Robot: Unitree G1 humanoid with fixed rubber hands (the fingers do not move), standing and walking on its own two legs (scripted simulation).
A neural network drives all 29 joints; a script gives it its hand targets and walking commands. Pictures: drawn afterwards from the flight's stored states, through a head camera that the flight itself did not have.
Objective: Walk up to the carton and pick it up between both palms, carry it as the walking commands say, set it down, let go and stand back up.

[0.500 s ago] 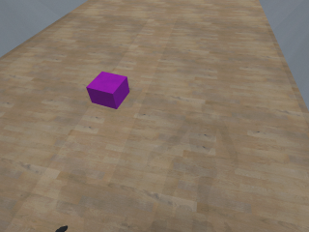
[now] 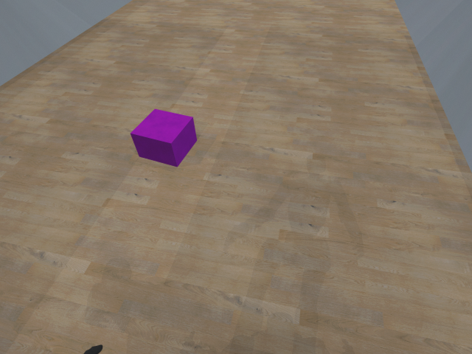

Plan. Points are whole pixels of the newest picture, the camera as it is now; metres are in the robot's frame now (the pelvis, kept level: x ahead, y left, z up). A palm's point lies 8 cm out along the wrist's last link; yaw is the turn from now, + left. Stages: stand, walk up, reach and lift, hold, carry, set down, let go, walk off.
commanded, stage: walk up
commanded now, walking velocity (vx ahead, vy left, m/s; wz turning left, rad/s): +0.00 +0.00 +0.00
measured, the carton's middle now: (165, 137) +1.49 +0.56 -0.69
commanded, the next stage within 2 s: none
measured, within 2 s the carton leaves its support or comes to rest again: neither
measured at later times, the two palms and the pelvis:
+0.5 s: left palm out of the picture +0.11 +0.46 -0.10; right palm (378, 298) +0.26 -0.23 -0.08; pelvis +0.09 +0.09 -0.03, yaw +12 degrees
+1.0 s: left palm out of the picture +0.18 +0.46 -0.08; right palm (297, 189) +0.54 -0.11 -0.09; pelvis +0.29 +0.14 -0.01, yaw +21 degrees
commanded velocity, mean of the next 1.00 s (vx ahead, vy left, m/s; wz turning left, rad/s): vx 0.00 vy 0.00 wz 0.00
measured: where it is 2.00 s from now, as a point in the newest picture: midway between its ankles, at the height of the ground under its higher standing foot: (193, 250)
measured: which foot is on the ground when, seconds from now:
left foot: down 0.00-0.10, up 0.12-0.38, down 0.40-0.74, up 0.76-1.00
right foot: down 0.00-0.40, up 0.42-0.72, down 0.74-1.00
